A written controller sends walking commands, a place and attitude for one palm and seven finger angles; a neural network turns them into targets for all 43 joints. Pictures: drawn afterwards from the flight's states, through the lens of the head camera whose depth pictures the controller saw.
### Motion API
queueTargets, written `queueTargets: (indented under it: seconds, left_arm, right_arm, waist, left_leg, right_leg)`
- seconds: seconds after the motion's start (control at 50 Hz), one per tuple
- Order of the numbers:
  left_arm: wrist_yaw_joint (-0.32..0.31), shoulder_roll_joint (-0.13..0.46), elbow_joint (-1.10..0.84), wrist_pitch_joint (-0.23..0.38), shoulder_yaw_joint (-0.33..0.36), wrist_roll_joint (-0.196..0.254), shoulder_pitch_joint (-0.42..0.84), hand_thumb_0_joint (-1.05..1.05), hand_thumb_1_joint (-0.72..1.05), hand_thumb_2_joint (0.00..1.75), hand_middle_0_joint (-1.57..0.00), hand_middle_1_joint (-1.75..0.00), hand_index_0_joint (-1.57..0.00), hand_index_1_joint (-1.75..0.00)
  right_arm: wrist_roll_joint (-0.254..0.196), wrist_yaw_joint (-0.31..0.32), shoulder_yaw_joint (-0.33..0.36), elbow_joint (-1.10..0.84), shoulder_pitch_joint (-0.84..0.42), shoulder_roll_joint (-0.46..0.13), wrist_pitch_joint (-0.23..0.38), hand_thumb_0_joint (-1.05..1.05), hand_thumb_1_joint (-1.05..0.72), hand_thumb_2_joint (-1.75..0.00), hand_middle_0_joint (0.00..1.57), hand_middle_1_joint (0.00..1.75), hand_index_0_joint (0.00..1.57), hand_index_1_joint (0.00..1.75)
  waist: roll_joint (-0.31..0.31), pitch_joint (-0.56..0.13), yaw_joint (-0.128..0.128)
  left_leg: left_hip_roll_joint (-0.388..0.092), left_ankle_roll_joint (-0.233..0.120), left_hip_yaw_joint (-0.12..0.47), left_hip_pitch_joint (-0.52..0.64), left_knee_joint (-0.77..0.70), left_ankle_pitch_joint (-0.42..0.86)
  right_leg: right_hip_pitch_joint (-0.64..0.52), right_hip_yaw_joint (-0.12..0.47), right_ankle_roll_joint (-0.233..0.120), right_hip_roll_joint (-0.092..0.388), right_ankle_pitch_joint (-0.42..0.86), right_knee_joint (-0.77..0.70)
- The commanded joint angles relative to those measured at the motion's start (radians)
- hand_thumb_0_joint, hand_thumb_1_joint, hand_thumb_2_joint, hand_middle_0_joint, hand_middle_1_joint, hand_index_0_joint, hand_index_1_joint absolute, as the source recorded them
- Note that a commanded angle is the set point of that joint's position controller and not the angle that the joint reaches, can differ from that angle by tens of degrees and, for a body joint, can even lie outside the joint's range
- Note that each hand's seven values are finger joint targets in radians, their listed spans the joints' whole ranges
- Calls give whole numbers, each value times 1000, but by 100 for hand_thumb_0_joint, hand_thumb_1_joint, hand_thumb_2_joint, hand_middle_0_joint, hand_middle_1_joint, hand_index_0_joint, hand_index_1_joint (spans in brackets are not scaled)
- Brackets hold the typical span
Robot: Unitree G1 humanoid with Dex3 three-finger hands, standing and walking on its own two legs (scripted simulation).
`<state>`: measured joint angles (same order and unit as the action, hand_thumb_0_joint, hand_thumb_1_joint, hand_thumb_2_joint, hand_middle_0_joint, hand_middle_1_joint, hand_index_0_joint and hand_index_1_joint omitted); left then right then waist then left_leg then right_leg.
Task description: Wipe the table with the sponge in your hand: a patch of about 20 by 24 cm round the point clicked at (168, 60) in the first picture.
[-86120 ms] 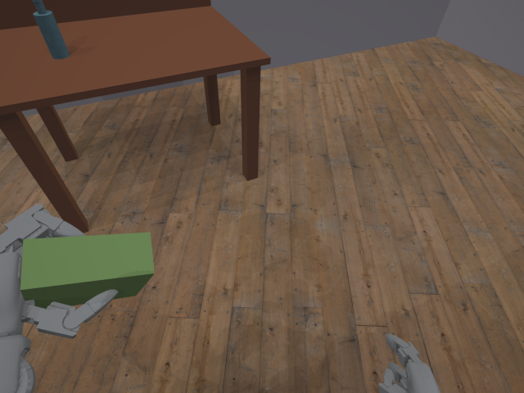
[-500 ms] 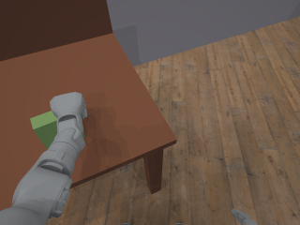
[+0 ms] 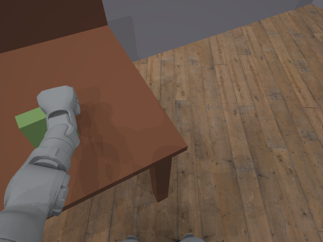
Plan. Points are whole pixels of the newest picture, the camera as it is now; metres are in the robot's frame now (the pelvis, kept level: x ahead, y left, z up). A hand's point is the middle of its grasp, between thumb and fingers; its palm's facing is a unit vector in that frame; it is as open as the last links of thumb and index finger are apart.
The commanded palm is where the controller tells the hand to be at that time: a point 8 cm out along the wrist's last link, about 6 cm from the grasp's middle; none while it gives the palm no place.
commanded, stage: wipe back along the third lane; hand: left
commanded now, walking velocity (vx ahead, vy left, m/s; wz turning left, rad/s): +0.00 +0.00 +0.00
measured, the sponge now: (53, 131) +0.42 +0.30 -0.01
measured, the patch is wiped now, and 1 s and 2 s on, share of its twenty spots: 1.00 1.00 1.00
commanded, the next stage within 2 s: none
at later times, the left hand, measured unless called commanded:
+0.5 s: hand (65, 117) +0.44 +0.25 +0.03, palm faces -0.05 +0.04 -1.00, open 7.0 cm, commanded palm +0.39 +0.22 +0.05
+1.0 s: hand (71, 130) +0.39 +0.23 +0.04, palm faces -0.01 -0.03 -1.00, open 6.8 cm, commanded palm +0.33 +0.20 +0.06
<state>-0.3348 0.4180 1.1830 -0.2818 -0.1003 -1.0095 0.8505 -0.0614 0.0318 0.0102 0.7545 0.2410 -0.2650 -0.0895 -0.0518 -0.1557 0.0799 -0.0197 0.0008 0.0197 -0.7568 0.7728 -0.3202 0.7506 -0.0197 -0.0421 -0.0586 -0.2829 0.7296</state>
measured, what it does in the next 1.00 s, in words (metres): shifts its weight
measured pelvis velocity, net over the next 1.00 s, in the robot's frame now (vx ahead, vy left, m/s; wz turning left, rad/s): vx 0.06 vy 0.03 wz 0.02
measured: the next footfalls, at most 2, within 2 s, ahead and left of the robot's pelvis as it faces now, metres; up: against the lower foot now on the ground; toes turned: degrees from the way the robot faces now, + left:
none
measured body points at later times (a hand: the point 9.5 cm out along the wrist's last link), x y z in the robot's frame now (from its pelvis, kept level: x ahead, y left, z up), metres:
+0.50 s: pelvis +0.03 +0.03 +0.01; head +0.08 +0.02 +0.46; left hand +0.44 +0.25 +0.08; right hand +0.17 -0.21 -0.12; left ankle +0.02 +0.12 -0.70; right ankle +0.03 -0.09 -0.70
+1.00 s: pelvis +0.06 +0.03 +0.02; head +0.07 +0.02 +0.47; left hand +0.39 +0.22 +0.09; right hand +0.29 -0.17 -0.07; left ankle +0.02 +0.12 -0.70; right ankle +0.03 -0.09 -0.70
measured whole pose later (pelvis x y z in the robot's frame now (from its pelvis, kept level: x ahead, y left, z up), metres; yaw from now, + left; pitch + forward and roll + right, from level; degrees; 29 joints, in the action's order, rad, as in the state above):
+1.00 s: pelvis +0.06 +0.03 +0.02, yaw +1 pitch +8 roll -1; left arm -0.31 0.19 0.49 -0.56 -0.42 -1.01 0.31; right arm -0.09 -0.07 0.00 0.64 0.02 -0.24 -0.26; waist -0.05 -0.17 -0.07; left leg 0.03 -0.04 0.01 -0.40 0.63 -0.37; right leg 0.39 -0.01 -0.01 -0.01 -0.34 0.59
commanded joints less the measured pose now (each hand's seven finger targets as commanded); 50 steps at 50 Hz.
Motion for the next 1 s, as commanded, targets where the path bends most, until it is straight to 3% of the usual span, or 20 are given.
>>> queueTargets:
  seconds: [0.0, 0.06, 0.1, 0.2, 0.26, 0.3, 0.32, 0.42, 0.46, 0.54, 0.56, 0.64, 0.66, 0.72, 0.76, 0.82, 0.86, 0.88, 0.9, 0.98]
  left_arm:
    - [-26, 95, -52, -10, -17, -14, 165, 0, 10, 130, -120, -160, -120, -160]
    - [-27, 69, -74, -5, -3, 17, 114, 0, 10, 130, -120, -160, -120, -160]
    - [-34, 26, -82, -11, -33, 32, 98, 0, 10, 130, -120, -160, -120, -160]
    - [-49, -76, -104, -41, -90, 45, 58, 0, 10, 130, -120, -160, -120, -160]
    - [-52, -141, -130, -62, -110, 64, 31, 0, 10, 130, -120, -160, -120, -160]
    - [-55, -179, -135, -78, -142, 71, 40, 0, 10, 130, -120, -160, -120, -160]
    - [-57, -168, -128, -88, -128, 74, 27, 0, 10, 130, -120, -160, -120, -160]
    - [-52, -264, -184, -115, -178, 97, -41, 0, 10, 130, -120, -160, -120, -160]
    - [-43, -287, -240, -126, -181, 106, -111, 0, 10, 130, -120, -160, -120, -160]
    - [-23, -355, -322, -169, -264, 101, -187, 0, 10, 130, -120, -160, -120, -160]
    - [-17, -340, -353, -178, -240, 109, -221, 0, 10, 130, -120, -160, -120, -160]
    - [13, -347, -441, -229, -282, 114, -290, 0, 10, 130, -120, -160, -120, -160]
    - [22, -334, -466, -239, -260, 119, -320, 0, 10, 130, -120, -160, -120, -160]
    - [43, -343, -538, -260, -301, 108, -368, 0, 10, 130, -120, -160, -120, -160]
    - [58, -328, -591, -267, -288, 106, -437, 0, 10, 130, -120, -160, -120, -160]
    - [70, -322, -643, -273, -312, 91, -447, 0, 10, 130, -120, -160, -120, -160]
    - [75, -308, -690, -274, -304, 80, -467, 0, 10, 130, -120, -160, -120, -160]
    - [77, -341, -710, -275, -339, 82, -494, 0, 10, 130, -120, -160, -120, -160]
    - [74, -306, -720, -274, -311, 79, -517, 0, 10, 130, -120, -160, -120, -160]
    - [73, -305, -772, -286, -320, 73, -539, 0, 10, 130, -120, -160, -120, -160]
  right_arm:
    - [0, -1, 47, -92, 25, -130, 28, 0, -90, -90, 20, 30, 20, 30]
    - [-3, -5, 48, -102, 5, -126, 23, 0, -90, -90, 20, 30, 20, 30]
    - [-7, -6, 47, -104, -6, -125, 19, 0, -90, -90, 20, 30, 20, 30]
    - [-11, -16, 48, -103, -44, -115, 9, 0, -90, -90, 20, 30, 20, 30]
    - [-12, -22, 49, -113, -78, -105, 3, 0, -90, -90, 20, 30, 20, 30]
    - [-12, -25, 49, -108, -89, -104, -6, 0, -90, -90, 20, 30, 20, 30]
    - [-11, -25, 49, -106, -95, -106, -10, 0, -90, -90, 20, 30, 20, 30]
    - [-8, -34, 51, -120, -137, -94, -29, 0, -90, -90, 20, 30, 20, 30]
    - [-9, -40, 53, -135, -169, -94, -38, 0, -90, -90, 20, 30, 20, 30]
    - [-6, -60, 54, -148, -199, -90, -71, 0, -90, -90, 20, 30, 20, 30]
    - [-9, -63, 56, -157, -220, -90, -75, 0, -90, -90, 20, 30, 20, 30]
    - [-12, -74, 49, -173, -253, -94, -109, 0, -90, -90, 20, 30, 20, 30]
    - [-14, -75, 49, -183, -273, -95, -113, 0, -90, -90, 20, 30, 20, 30]
    - [-19, -79, 42, -197, -291, -95, -129, 0, -90, -90, 20, 30, 20, 30]
    - [-21, -83, 42, -216, -315, -96, -132, 0, -90, -90, 20, 30, 20, 30]
    - [-25, -84, 31, -224, -324, -93, -136, 0, -90, -90, 20, 30, 20, 30]
    - [-27, -88, 30, -235, -344, -93, -136, 0, -90, -90, 20, 30, 20, 30]
    - [-26, -92, 29, -242, -340, -88, -135, 0, -90, -90, 20, 30, 20, 30]
    - [-29, -93, 29, -242, -340, -89, -133, 0, -90, -90, 20, 30, 20, 30]
    - [-31, -94, 23, -252, -366, -89, -133, 0, -90, -90, 20, 30, 20, 30]
  waist:
    - [89, -277, 9]
    - [118, -291, -9]
    - [142, -244, -6]
    - [105, -207, -22]
    - [109, -216, -40]
    - [114, -187, -31]
    - [140, -179, -37]
    - [137, -210, -56]
    - [136, -249, -80]
    - [146, -228, -75]
    - [133, -246, -95]
    - [150, -214, -92]
    - [155, -220, -111]
    - [164, -197, -102]
    - [158, -210, -121]
    - [161, -168, -110]
    - [133, -175, -122]
    - [127, -178, -119]
    - [136, -176, -122]
    - [146, -166, -124]
  left_leg:
    - [21, -48, -33, 118, -88, 34]
    - [18, -46, -32, 129, -102, 54]
    - [17, -45, -28, 137, -113, 38]
    - [11, -40, -22, 207, -144, 57]
    - [6, -34, -9, 251, -166, 89]
    - [6, -33, -8, 274, -172, 87]
    - [5, -32, -6, 273, -176, 92]
    - [3, -24, -3, 338, -178, 197]
    - [1, -21, 3, 366, -172, 276]
    - [-6, -18, 6, 414, -161, 388]
    - [-7, -18, 12, 425, -158, 431]
    - [-2, -19, 9, 440, -158, 485]
    - [-1, -20, 14, 435, -160, 499]
    - [4, -22, 11, 448, -161, 517]
    - [2, -22, 18, 455, -162, 556]
    - [7, -20, 15, 453, -173, 516]
    - [3, -17, 27, 463, -176, 536]
    - [6, -20, 21, 476, -171, 548]
    - [6, -18, 22, 476, -172, 541]
    - [12, -17, 18, 465, -187, 476]
  right_leg:
    - [-222, 36, 14, 29, 103, -138]
    - [-256, 32, 12, 29, 130, -139]
    - [-236, 23, 15, 27, 100, -150]
    - [-209, 2, 3, 21, 77, -161]
    - [-221, -13, -7, 18, 87, -160]
    - [-206, -22, -7, 15, 80, -166]
    - [-217, -22, -8, 16, 85, -167]
    - [-265, -32, -16, 16, 186, -159]
    - [-303, -30, -23, 15, 259, -150]
    - [-332, -38, -24, 20, 355, -142]
    - [-351, -34, -28, 20, 377, -139]
    - [-402, -33, -29, 26, 456, -141]
    - [-424, -28, -33, 25, 476, -143]
    - [-452, -27, -32, 31, 518, -142]
    - [-478, -22, -35, 32, 544, -138]
    - [-480, -20, -35, 32, 526, -143]
    - [-476, -13, -42, 29, 511, -138]
    - [-488, -19, -39, 30, 524, -136]
    - [-490, -16, -39, 29, 522, -138]
    - [-504, -8, -41, 28, 496, -143]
